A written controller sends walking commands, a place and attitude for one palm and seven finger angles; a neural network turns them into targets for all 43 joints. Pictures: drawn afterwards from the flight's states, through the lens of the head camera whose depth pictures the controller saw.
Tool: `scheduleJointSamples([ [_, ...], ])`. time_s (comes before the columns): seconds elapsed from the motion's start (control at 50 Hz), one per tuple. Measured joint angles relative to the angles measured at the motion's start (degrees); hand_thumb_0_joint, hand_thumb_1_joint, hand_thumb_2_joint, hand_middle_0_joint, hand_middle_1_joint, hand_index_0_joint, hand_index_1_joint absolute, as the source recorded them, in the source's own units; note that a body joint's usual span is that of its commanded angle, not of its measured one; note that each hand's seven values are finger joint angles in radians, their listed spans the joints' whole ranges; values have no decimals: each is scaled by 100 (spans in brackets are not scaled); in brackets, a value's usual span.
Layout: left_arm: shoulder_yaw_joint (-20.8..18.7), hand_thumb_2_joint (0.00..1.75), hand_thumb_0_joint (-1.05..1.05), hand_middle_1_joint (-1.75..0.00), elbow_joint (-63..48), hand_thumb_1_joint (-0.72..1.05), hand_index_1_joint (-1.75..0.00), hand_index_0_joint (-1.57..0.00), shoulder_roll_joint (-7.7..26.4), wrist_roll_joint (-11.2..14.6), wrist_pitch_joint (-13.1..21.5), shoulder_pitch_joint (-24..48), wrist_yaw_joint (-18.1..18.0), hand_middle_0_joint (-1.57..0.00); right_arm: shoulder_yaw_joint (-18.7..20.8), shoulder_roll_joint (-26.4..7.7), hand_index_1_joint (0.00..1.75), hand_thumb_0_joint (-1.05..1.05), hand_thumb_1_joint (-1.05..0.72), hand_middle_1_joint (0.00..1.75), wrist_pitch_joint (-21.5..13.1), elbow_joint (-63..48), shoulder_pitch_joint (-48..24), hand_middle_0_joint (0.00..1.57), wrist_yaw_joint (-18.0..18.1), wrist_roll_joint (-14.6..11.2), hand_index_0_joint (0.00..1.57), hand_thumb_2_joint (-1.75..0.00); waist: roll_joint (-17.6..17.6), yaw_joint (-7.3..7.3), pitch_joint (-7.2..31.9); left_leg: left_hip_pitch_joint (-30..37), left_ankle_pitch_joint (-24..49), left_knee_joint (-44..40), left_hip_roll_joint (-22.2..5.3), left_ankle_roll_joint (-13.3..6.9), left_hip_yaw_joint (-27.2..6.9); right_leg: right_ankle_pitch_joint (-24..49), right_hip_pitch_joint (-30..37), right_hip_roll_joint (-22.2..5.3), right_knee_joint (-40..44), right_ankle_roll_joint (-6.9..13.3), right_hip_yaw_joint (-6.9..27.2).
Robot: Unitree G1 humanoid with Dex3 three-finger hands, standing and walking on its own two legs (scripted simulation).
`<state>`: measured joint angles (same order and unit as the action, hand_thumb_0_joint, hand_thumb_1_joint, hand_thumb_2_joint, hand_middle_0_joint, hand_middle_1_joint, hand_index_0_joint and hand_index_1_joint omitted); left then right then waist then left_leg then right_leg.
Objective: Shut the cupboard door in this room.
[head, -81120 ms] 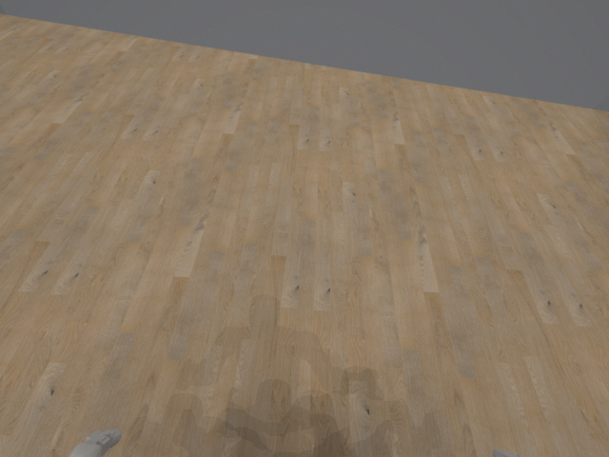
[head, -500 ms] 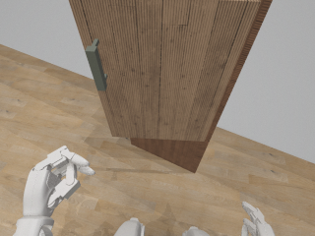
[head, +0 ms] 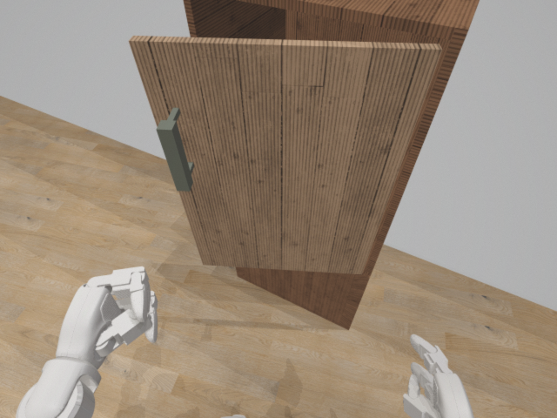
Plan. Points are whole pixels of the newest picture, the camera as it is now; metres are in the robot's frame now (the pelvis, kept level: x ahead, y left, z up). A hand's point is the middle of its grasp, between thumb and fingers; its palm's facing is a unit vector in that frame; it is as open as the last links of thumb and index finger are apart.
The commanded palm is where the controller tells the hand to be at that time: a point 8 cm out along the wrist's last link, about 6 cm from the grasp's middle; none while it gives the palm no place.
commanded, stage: raise the hand and make a fist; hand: left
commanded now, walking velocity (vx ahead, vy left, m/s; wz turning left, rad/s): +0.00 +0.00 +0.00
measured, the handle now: (179, 150) +0.50 +0.22 +0.11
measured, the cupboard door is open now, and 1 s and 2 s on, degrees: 23 23 23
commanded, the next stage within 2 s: bring the fist close to the handle in 0.44 s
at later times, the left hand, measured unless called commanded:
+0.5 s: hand (140, 306) +0.22 +0.19 +0.11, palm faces +0.06 -1.00 -0.05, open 3.1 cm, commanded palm +0.19 +0.23 +0.10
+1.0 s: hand (168, 257) +0.29 +0.18 +0.10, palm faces +0.02 -1.00 -0.02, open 3.1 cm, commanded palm +0.28 +0.23 +0.10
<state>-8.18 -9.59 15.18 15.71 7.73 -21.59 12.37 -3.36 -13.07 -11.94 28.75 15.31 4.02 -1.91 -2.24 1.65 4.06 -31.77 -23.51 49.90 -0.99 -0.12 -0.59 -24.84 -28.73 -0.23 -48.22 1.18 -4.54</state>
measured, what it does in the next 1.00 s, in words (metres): stands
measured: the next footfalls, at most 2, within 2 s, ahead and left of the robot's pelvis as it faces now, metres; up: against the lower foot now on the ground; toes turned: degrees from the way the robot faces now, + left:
none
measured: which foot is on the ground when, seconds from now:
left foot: down 0.00-1.00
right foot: down 0.00-1.00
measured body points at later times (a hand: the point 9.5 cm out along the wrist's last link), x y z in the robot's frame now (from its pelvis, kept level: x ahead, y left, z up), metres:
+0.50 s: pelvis -0.01 -0.01 +0.01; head +0.01 -0.02 +0.46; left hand +0.21 +0.24 +0.11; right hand +0.17 -0.24 -0.07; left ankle +0.02 +0.12 -0.70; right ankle +0.00 -0.11 -0.70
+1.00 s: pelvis -0.01 +0.00 +0.01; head +0.02 -0.01 +0.46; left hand +0.29 +0.23 +0.10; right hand +0.15 -0.24 -0.07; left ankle +0.02 +0.12 -0.70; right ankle +0.00 -0.11 -0.70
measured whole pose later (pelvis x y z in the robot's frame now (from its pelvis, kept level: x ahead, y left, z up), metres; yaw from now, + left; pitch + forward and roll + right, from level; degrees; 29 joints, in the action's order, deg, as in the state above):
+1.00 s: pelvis -0.01 +0.00 +0.01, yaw -1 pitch +4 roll +0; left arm -10.1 8.3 13.4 14.3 7.8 -0.8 9.6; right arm -2.5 -14.1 -12.1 34.0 15.2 4.0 -1.9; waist -1.7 0.0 2.5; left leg -28.3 -20.3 44.2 -0.6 -0.2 1.0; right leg -22.1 -26.6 -0.5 -44.4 1.0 -2.9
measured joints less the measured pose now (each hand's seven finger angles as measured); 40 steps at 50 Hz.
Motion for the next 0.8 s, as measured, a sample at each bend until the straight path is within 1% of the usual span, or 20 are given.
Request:
scheduleJointSamples([
  [0.06,-300,90,2,-149,-34,89,-149,-129,24,127,206,135,-146,-129,18,-15,30,1,-90,30,-49,110,70,21,-6,-7,20,-90,23,5,-18,117,35,-102,-13,31,-13,24,113,17,88,25,-12],
  [0.12,-453,90,2,-149,41,89,-150,-129,-36,216,371,344,-112,-129,35,-89,30,1,-90,30,-97,231,105,21,-36,-27,20,-90,-6,5,-20,173,62,-155,-15,47,-46,44,184,23,151,39,-44],
  [0.16,-395,90,1,-150,152,90,-150,-129,-92,237,308,404,26,-129,54,-142,30,1,-90,30,-103,270,117,21,-41,-51,20,-90,-33,-4,-14,196,88,-200,-13,47,-47,65,205,22,191,37,-46],
  [0.22,-174,90,1,-150,319,90,-150,-129,-136,187,25,323,242,-129,91,-195,30,1,-90,30,-89,261,116,21,-19,-71,20,-90,-48,-41,-26,242,133,-286,-10,42,-7,102,219,19,239,29,-6],
  [0.26,-55,90,1,-150,361,90,-150,-129,-136,126,-109,206,267,-129,119,-199,30,2,-90,30,-80,232,108,21,1,-57,20,-90,-23,-68,-46,280,159,-342,-10,41,34,120,222,17,253,30,34],
  [0.28,-30,90,1,-150,351,90,-150,-129,-136,104,-118,151,231,-129,134,-193,30,2,-90,30,-83,219,106,21,8,-45,20,-90,-4,-74,-56,297,168,-363,-12,43,51,125,224,18,255,33,51],
  [0.32,-63,90,2,-150,271,90,-150,-129,-117,65,0,74,73,-129,159,-166,30,2,-90,30,-103,218,101,21,11,-16,20,-90,44,-70,-75,322,178,-383,-18,53,71,129,228,24,248,43,71],
  [0.38,-243,90,2,-150,160,89,-150,-129,-123,77,385,116,-175,-130,170,-133,30,1,-90,30,-151,260,85,20,-24,5,20,-90,88,-47,-96,315,175,-350,-25,70,49,119,230,30,216,63,50],
  [0.42,-345,90,2,-150,155,89,-150,-129,-139,99,589,223,-226,-130,154,-134,30,1,-90,30,-170,305,60,20,-58,7,20,-90,78,-30,-97,283,168,-304,-24,75,14,111,221,30,192,68,16],
  [0.44,-362,90,2,-150,180,89,-150,-129,-148,112,633,277,-204,-130,144,-141,30,1,-90,30,-172,321,46,20,-70,0,20,-90,60,-22,-96,268,167,-284,-23,74,-1,111,218,30,187,67,1],
  [0.48,-315,90,1,-150,260,90,-150,-129,-164,126,585,341,-83,-130,125,-156,30,1,-90,30,-163,328,24,20,-75,-24,20,-90,8,-11,-91,252,172,-270,-20,65,-18,122,220,28,197,59,-15],
  [0.56,-74,90,1,-150,417,90,-150,-130,-158,104,196,237,201,-129,93,-148,30,1,-90,30,-132,279,2,21,-31,-51,20,-90,-51,-27,-78,280,206,-330,-6,38,17,164,232,15,248,30,20],
  [0.6,1,90,1,-150,441,90,-150,-130,-146,75,88,195,193,-130,83,-128,30,1,-90,30,-138,257,-1,21,7,-37,20,-90,-45,-36,-97,306,220,-359,0,29,36,178,247,9,265,22,39],
  [0.62,8,90,1,-150,458,90,-150,-130,-135,54,93,230,139,-130,81,-117,30,1,-90,30,-151,262,-8,21,23,-28,20,-90,-36,-35,-118,312,224,-361,3,27,36,181,254,6,267,21,39],
  [0.66,-35,90,2,-150,524,89,-150,-130,-131,15,213,431,-30,-130,77,-99,30,1,-90,30,-184,306,-33,21,37,-12,20,-90,-12,-28,-169,297,230,-343,13,27,20,181,248,-4,249,24,22],
  [0.72,-176,90,2,-150,693,89,-150,-130,-159,-7,470,935,-241,-130,57,-82,30,1,-90,30,-226,429,-98,21,16,6,20,-90,25,-16,-228,224,233,-284,25,30,-12,174,192,-16,197,30,-10],
  [0.76,-222,90,2,-150,828,89,-150,-130,-167,-26,540,1261,-260,-130,43,-82,30,1,-90,30,-229,496,-121,21,-6,5,20,-90,28,-22,-229,181,236,-265,30,27,-23,177,157,-21,185,28,-20],
  [0.8,-182,90,2,-150,1001,90,-150,-130,-159,-55,471,1509,-179,-130,34,-91,30,1,-90,30,-209,525,-113,21,-14,-12,20,-90,8,-39,-201,166,245,-281,34,18,-18,191,143,-24,208,20,-15],
])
